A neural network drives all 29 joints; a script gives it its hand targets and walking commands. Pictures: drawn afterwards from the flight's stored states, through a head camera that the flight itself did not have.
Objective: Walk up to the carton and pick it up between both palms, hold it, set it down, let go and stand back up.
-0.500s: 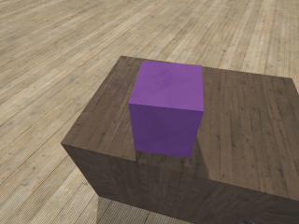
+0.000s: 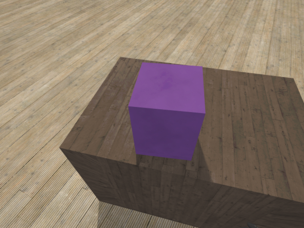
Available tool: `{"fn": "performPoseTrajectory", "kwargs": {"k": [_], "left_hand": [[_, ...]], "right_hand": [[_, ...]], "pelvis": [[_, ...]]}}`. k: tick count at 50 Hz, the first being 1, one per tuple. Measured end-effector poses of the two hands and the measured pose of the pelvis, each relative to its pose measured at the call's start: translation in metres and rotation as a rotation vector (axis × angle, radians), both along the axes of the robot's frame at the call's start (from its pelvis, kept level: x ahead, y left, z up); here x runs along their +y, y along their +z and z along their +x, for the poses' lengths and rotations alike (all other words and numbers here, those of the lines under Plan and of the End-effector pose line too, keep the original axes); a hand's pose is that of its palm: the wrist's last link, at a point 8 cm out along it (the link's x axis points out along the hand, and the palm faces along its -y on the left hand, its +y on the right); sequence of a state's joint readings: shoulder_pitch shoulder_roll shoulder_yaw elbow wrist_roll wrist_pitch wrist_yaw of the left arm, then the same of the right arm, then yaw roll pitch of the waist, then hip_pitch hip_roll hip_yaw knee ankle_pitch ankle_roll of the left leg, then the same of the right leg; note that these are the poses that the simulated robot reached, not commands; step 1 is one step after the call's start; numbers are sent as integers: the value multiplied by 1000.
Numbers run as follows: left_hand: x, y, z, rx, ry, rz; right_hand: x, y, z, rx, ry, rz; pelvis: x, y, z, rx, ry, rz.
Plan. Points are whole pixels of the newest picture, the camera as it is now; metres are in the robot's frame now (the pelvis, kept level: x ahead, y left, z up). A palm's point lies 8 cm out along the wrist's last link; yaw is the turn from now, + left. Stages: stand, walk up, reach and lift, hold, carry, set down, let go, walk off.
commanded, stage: stand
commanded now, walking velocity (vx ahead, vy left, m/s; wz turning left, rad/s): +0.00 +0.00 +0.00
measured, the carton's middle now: (167, 112) +0.48 -0.02 +0.01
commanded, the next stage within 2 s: none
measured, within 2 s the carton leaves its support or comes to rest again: neither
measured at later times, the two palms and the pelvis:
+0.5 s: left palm out of the picture +0.09 +0.27 -0.10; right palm out of the picture +0.11 -0.27 -0.09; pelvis +0.00 +0.00 +0.00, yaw +1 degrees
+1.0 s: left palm out of the picture +0.12 +0.28 -0.08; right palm out of the picture +0.13 -0.27 -0.07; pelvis +0.00 +0.00 +0.00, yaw +1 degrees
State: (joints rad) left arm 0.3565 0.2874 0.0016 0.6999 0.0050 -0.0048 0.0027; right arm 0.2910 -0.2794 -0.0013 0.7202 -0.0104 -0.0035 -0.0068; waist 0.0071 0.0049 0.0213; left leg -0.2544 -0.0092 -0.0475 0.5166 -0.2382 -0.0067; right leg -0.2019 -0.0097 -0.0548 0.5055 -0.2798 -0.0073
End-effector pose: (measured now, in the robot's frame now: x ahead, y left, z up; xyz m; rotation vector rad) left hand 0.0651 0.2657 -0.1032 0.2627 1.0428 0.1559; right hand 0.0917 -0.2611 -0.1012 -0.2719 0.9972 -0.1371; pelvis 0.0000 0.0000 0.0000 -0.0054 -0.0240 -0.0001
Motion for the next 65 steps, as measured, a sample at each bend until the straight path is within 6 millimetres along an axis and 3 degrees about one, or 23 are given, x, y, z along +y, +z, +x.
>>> {"fn": "performPoseTrajectory", "kwargs": {"k": [15, 36, 52, 58, 65], "left_hand": [[1, 0, 3, 7, -7, 1], [7, 14, 40, -113, -30, 15], [12, 20, 55, -172, -54, 17], [13, 18, 52, -174, -52, 4], [14, 14, 34, -136, -39, 2]], "right_hand": [[-2, 0, -3, 3, -13, -4], [2, 16, 40, -119, 57, -17], [-4, 28, 41, -155, 52, -47], [0, 31, 41, -164, 65, -49], [4, 31, 42, -171, 76, -38]], "pelvis": [[1, -1, 0, 3, -5, 1], [2, -4, 0, 10, 14, 1], [5, -3, -2, -11, 12, -4], [7, -3, -5, -14, 13, -3], [7, -3, -8, -12, 12, -3]]}}
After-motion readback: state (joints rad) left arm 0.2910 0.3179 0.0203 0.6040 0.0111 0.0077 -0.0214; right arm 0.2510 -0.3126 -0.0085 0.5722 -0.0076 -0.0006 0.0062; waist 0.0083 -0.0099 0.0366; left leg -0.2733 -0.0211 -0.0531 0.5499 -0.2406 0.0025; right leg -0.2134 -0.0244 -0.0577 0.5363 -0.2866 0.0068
